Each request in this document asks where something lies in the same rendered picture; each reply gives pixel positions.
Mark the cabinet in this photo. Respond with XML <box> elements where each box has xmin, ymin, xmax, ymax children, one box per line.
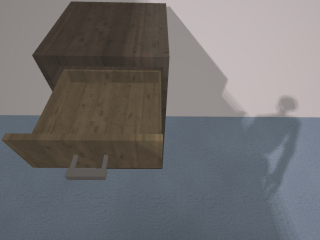
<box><xmin>32</xmin><ymin>1</ymin><xmax>170</xmax><ymax>169</ymax></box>

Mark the handle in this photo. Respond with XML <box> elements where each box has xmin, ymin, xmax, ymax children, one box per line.
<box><xmin>65</xmin><ymin>155</ymin><xmax>109</xmax><ymax>180</ymax></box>

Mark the drawer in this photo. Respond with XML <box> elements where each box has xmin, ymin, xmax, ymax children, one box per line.
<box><xmin>2</xmin><ymin>69</ymin><xmax>163</xmax><ymax>168</ymax></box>

